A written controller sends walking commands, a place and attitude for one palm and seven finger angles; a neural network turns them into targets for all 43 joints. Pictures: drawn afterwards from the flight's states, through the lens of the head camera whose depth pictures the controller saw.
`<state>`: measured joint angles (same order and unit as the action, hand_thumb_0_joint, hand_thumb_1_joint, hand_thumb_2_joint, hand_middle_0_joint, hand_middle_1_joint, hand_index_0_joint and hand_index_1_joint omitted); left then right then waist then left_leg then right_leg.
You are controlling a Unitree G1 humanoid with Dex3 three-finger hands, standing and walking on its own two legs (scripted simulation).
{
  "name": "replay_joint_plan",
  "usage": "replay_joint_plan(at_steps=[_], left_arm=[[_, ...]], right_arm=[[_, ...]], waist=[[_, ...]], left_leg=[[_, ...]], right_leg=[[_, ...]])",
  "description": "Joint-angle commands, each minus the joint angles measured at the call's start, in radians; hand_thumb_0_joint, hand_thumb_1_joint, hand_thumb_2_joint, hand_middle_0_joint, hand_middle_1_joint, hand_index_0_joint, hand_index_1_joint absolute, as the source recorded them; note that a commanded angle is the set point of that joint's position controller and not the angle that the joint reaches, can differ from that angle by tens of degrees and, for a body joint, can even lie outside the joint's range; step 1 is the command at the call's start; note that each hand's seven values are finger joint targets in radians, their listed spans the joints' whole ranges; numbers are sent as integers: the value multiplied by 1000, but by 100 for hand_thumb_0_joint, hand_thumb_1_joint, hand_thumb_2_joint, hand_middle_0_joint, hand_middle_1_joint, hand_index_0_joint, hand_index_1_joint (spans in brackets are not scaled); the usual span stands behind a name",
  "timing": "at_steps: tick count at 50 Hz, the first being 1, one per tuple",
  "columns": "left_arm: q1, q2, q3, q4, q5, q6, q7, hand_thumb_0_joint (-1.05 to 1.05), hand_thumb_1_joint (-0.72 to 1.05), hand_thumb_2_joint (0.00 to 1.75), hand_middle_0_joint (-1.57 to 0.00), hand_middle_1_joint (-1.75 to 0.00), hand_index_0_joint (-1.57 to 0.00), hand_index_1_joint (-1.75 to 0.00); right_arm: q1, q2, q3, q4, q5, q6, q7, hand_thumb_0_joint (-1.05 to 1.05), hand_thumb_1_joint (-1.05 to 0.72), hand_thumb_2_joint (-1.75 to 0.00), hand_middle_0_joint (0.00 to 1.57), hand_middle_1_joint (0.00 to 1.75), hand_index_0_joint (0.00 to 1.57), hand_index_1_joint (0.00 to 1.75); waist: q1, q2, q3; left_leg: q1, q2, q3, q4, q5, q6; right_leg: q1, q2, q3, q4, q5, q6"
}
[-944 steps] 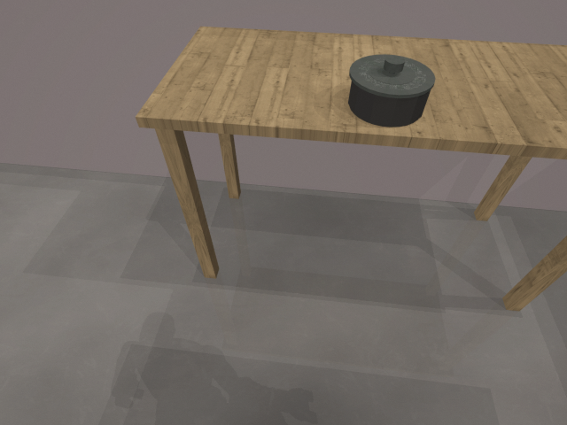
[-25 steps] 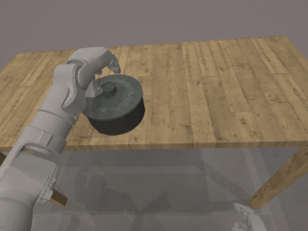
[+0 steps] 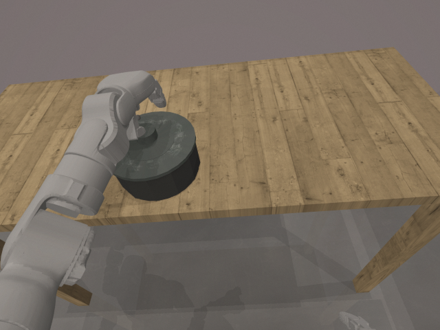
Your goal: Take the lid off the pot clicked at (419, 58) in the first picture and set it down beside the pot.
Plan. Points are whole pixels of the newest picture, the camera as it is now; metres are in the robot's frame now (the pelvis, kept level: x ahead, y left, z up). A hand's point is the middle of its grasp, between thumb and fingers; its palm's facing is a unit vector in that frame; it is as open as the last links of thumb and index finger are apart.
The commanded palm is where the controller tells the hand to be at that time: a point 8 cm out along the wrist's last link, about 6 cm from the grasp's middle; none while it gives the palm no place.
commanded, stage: move the open hand above the knob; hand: left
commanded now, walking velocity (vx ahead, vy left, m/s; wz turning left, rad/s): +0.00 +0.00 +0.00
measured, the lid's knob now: (145, 133) +0.46 +0.14 +0.12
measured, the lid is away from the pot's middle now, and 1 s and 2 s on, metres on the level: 0.00 0.00 0.00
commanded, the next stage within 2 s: lower the open fingers around the knob in 0.98 s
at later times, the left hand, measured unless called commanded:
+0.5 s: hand (126, 112) +0.44 +0.15 +0.19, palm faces -0.21 -0.06 -0.98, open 10.0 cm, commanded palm +0.42 +0.15 +0.25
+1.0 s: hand (132, 119) +0.43 +0.14 +0.18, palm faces -0.22 -0.04 -0.98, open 10.0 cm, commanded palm +0.41 +0.15 +0.25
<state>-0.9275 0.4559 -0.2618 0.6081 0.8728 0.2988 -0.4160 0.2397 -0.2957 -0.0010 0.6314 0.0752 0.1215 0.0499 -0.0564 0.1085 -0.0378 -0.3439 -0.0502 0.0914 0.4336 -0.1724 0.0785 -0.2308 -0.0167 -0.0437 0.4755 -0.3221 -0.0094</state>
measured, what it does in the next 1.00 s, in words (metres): stands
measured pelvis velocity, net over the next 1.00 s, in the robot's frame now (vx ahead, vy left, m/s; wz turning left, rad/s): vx -0.01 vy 0.00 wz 0.02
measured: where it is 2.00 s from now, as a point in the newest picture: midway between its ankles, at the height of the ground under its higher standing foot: outside the picture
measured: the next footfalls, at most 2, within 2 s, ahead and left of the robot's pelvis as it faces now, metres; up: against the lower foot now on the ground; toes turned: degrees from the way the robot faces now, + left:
none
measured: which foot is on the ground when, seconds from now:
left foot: down 0.00-1.00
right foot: down 0.00-1.00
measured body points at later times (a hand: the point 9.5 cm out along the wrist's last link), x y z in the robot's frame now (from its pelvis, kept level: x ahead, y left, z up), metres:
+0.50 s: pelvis -0.01 +0.00 +0.00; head +0.01 -0.03 +0.45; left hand +0.45 +0.15 +0.25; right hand +0.14 -0.24 -0.12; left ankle +0.03 +0.07 -0.74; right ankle -0.05 -0.11 -0.74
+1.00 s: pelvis -0.01 +0.00 +0.00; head +0.01 -0.04 +0.45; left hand +0.44 +0.14 +0.24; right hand +0.13 -0.25 -0.13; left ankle +0.03 +0.07 -0.74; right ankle -0.05 -0.11 -0.74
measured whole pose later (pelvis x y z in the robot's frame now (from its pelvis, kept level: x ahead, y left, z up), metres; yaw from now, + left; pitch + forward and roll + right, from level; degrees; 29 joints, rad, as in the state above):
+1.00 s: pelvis -0.01 +0.00 +0.00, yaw +1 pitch +3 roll +0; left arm -0.93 0.47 -0.29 0.55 0.85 0.27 -0.43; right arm 0.20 -0.29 0.00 0.64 0.08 0.11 0.02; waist -0.04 0.09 -0.02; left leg -0.32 -0.05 0.07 0.43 -0.16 0.08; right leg -0.20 -0.02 -0.06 0.47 -0.31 -0.01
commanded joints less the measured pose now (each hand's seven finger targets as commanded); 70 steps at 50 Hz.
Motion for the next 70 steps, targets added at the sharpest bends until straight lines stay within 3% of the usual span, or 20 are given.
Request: replay_joint_plan(at_steps=[1, 5, 9, 11, 14, 17, 23, 26, 30, 35, 40, 42, 47, 49, 52, 56, 59, 61, 64, 70], left_arm=[[-703, 348, 182, -386, -9, -42, 43, 0, -35, 158, -86, -8, -86, -8], [-517, 314, 161, 15, 6, -2, 55, 0, -35, 158, -86, -8, -86, -8], [-447, 128, 19, -126, 16, 1, 31, 0, -35, 158, -86, -8, -86, -8], [-472, 31, -61, -272, -9, -8, 5, 0, -35, 158, -86, -8, -86, -8], [-664, 257, 85, -305, 7, -17, 5, 0, -35, 158, -86, -8, -86, -8], [-768, 350, 148, -221, -4, -40, 30, 0, -35, 158, -86, -8, -86, -8], [-534, 122, 13, -14, 7, -22, 39, 0, -35, 158, -86, -8, -86, -8], [-481, 137, 37, -37, -1, -19, 31, 0, -35, 158, -86, -8, -86, -8], [-731, 278, 110, -259, 19, -46, 31, 0, -35, 158, -86, -8, -86, -8], [-575, 270, 130, -17, 6, -33, 47, 0, -35, 158, -86, -8, -86, -8], [-442, 163, 51, -58, 13, -14, 38, 0, -35, 158, -86, -8, -86, -8], [-481, 239, 109, -188, 17, -24, 32, 0, -35, 158, -86, -8, -86, -8], [-691, 309, 136, -337, 6, -42, 37, 0, -35, 158, -86, -8, -86, -8], [-614, 311, 149, -202, 11, -30, 43, 0, -35, 158, -86, -8, -86, -8], [-485, 225, 97, -57, 6, -4, 45, 0, -35, 158, -86, -8, -86, -8], [-465, 88, -8, -144, -32, 16, 16, 0, -35, 158, -86, -8, -86, -8], [-583, 151, 25, -286, -9, 21, 11, 0, -35, 158, -86, -8, -86, -8], [-630, 185, 51, -240, -23, 24, 13, 0, -35, 158, -86, -8, -86, -8], [-679, 276, 115, -144, 6, 27, 23, 0, -35, 158, -86, -8, -86, -8], [-464, 80, -10, 0, -2, 17, 14, 0, -35, 158, -86, -8, -86, -8]], right_arm=[[-109, -105, -41, -154, 0, -69, -22, 0, -90, -90, 20, 30, 20, 30], [-88, -108, -16, -80, 4, -60, -41, 0, -90, -90, 20, 30, 20, 30], [-154, -95, -24, -142, 13, -51, -11, 0, -90, -90, 20, 30, 20, 30], [-168, -90, -37, -171, 11, -38, 0, 0, -90, -90, 20, 30, 20, 30], [-150, -100, -29, -143, 10, -41, -19, 0, -90, -90, 20, 30, 20, 30], [-120, -103, -17, -101, 9, -55, -43, 0, -90, -90, 20, 30, 20, 30], [-119, -96, -19, -96, 4, -46, -24, 0, -90, -90, 20, 30, 20, 30], [-125, -107, -25, -122, 7, -35, -16, 0, -90, -90, 20, 30, 20, 30], [-139, -100, -24, -136, 2, -55, -28, 0, -90, -90, 20, 30, 20, 30], [-96, -107, -18, -87, 2, -57, -40, 0, -90, -90, 20, 30, 20, 30], [-132, -103, -19, -132, 7, -51, -18, 0, -90, -90, 20, 30, 20, 30], [-149, -108, -26, -151, 8, -46, -14, 0, -90, -90, 20, 30, 20, 30], [-130, -99, -31, -139, 7, -66, -31, 0, -90, -90, 20, 30, 20, 30], [-119, -103, -26, -112, 5, -63, -36, 0, -90, -90, 20, 30, 20, 30], [-127, -105, -18, -99, 11, -49, -27, 0, -90, -90, 20, 30, 20, 30], [-163, -107, -26, -138, 16, -33, -11, 0, -90, -90, 20, 30, 20, 30], [-179, -95, -26, -152, 12, -39, -8, 0, -90, -90, 20, 30, 20, 30], [-154, -108, -28, -126, 9, -34, -18, 0, -90, -90, 20, 30, 20, 30], [-140, -103, -15, -97, 8, -49, -32, 0, -90, -90, 20, 30, 20, 30], [-145, -93, -11, -113, 8, -45, -21, 0, -90, -90, 20, 30, 20, 30]], waist=[[-3, -131, -500], [21, -221, -237], [28, -94, -353], [-3, -75, -412], [-14, -116, -420], [-12, -155, -372], [10, -87, -309], [12, -127, -348], [6, -99, -474], [14, -197, -304], [34, -138, -327], [36, -137, -406], [5, -109, -449], [12, -128, -381], [22, -154, -290], [8, -123, -325], [7, -86, -435], [-13, -119, -389], [5, -158, -375], [14, -145, -313]], left_leg=[[437, 14, -138, 52, 430, 27], [246, 5, -102, -14, 197, 9], [348, 8, -118, 14, 267, -3], [428, 12, -137, 46, 349, 8], [408, 1, -135, 32, 250, 14], [345, -3, -127, 3, 178, 16], [335, 7, -133, -8, 188, -7], [331, 6, -132, 8, 215, -1], [410, 3, -134, 13, 253, 12], [298, 6, -121, -13, 202, 10], [316, 8, -117, -1, 248, 1], [351, 10, -118, 16, 295, 7], [427, 10, -135, 20, 307, 18], [384, 11, -131, 11, 277, 13], [311, 11, -121, -3, 229, 0], [343, 5, -125, 13, 238, 3], [428, 5, -144, 32, 301, 5], [398, 3, -144, 29, 268, 12], [358, -6, -142, 7, 212, 9], [322, -5, -126, 6, 210, -2]], right_leg=[[19, 38, 31, -53, 511, -21], [-52, 44, 4, -64, 355, -22], [-70, 29, 3, -40, 337, -32], [-92, 30, 7, -53, 366, -32], [-63, 38, 19, -60, 355, -28], [-36, 40, 19, -72, 341, -25], [-107, 37, -3, -64, 273, -39], [-64, 33, 3, -63, 312, -38], [-23, 33, 22, -56, 365, -34], [-51, 43, 7, -69, 336, -30], [-48, 35, 3, -52, 343, -32], [-3, 29, 18, -49, 393, -31], [-24, 40, 23, -59, 400, -28], [-48, 43, 14, -58, 371, -32], [-71, 39, 2, -59, 326, -33], [-73, 31, 2, -63, 343, -34], [-65, 35, 9, -47, 373, -36], [-66, 41, 8, -65, 376, -35], [-42, 44, 12, -56, 366, -34], [-74, 39, 0, -51, 342, -33]])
